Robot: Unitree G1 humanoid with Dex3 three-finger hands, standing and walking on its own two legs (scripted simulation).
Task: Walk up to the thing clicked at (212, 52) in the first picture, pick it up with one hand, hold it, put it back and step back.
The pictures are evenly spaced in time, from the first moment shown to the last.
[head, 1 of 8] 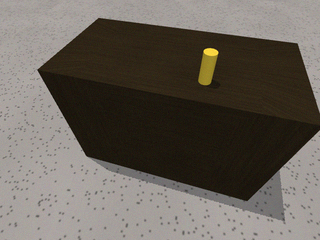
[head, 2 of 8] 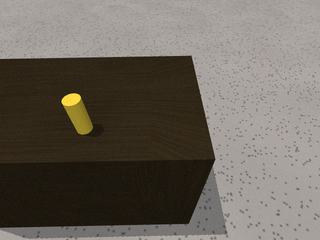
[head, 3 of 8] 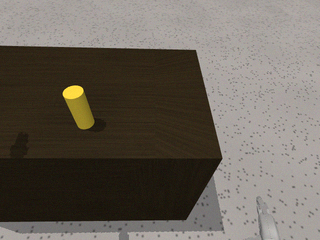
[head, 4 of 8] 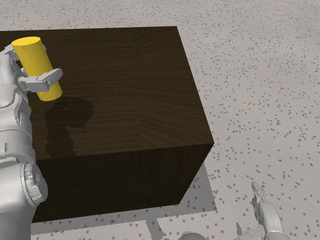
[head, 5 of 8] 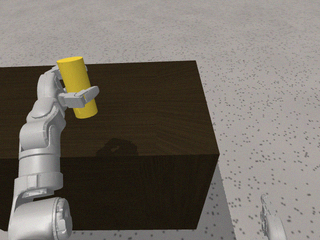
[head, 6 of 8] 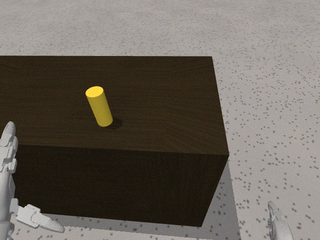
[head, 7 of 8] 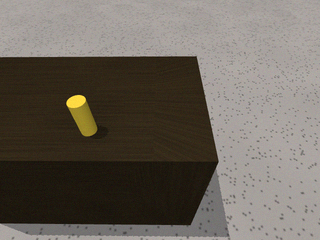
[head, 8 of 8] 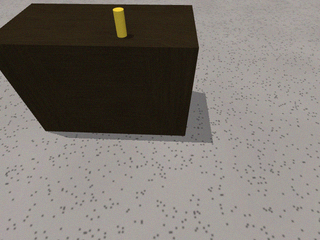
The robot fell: no
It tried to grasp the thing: yes
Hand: left
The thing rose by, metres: 0.24
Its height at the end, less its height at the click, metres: +0.00
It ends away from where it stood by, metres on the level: 0.01
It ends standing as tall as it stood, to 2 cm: yes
